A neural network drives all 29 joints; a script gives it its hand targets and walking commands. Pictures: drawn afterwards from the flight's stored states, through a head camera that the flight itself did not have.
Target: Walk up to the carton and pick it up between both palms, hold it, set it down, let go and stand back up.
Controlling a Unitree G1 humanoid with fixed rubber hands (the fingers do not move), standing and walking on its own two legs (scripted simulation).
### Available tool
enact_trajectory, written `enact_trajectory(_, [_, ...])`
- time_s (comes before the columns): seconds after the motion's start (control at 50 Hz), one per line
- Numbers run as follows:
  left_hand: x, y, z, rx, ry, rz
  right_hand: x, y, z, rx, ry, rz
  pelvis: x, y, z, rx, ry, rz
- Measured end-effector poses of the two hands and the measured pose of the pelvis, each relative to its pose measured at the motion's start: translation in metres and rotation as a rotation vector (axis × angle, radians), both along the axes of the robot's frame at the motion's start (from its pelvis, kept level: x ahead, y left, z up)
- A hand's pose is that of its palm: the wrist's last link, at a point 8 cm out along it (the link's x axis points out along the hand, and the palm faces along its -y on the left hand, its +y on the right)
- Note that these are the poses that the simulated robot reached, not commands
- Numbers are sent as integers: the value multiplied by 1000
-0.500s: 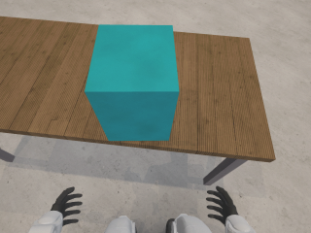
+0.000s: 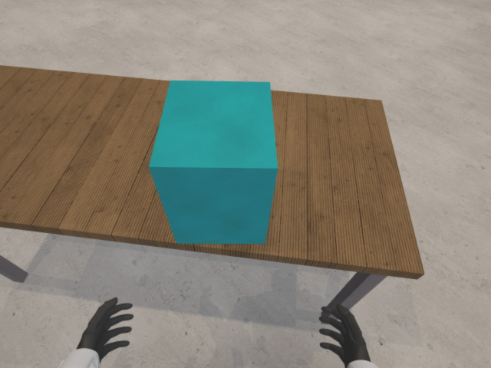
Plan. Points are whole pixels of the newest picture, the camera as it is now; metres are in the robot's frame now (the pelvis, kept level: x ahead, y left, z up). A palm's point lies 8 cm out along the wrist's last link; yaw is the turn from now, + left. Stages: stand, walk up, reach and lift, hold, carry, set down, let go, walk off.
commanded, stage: reach and lift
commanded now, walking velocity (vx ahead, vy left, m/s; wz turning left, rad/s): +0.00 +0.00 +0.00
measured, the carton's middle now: (220, 167) +0.48 +0.06 -0.01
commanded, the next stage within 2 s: none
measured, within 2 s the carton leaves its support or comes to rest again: neither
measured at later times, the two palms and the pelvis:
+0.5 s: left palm (99, 312) +0.21 +0.25 -0.06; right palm (348, 312) +0.20 -0.16 -0.06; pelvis +0.02 +0.02 +0.00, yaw +0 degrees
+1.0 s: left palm (102, 268) +0.27 +0.25 -0.03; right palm (343, 269) +0.27 -0.16 -0.03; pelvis +0.02 +0.02 -0.01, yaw +2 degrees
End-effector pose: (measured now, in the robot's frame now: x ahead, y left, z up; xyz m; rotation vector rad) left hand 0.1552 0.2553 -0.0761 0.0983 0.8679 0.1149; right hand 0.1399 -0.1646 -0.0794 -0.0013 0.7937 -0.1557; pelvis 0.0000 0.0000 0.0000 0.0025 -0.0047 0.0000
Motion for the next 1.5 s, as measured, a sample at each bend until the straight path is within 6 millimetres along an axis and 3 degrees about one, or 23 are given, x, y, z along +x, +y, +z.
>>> enact_trajectory(0.22, [16,-2,8,-23,-120,-21,18,-1,11,-26,-106,5,2,12,1,-3,-25,-2])
enact_trajectory(0.76, [80,-4,33,-28,-431,-62,97,2,35,-26,-373,8,27,22,-3,-18,-18,14])
enact_trajectory(1.18, [139,-3,62,-30,-619,-72,153,10,61,-24,-550,-1,14,22,-12,-26,8,30])
enact_trajectory(1.34, [166,-7,83,-35,-626,-69,177,10,85,-13,-555,-11,12,22,-7,-24,19,23])
enact_trajectory(1.5, [190,-7,110,-31,-622,-75,196,-2,105,-14,-549,-20,12,21,-3,-19,36,12])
